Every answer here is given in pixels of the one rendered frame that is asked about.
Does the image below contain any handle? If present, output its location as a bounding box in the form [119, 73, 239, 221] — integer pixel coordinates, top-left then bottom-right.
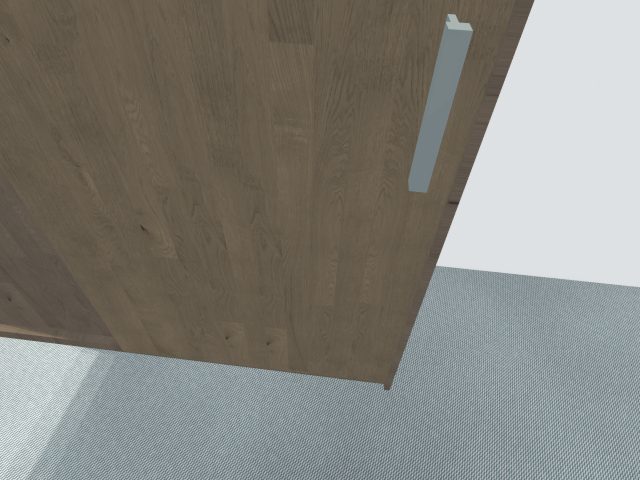
[408, 14, 473, 193]

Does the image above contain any wardrobe door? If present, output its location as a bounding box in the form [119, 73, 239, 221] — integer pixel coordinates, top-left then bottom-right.
[0, 0, 516, 383]
[0, 168, 114, 337]

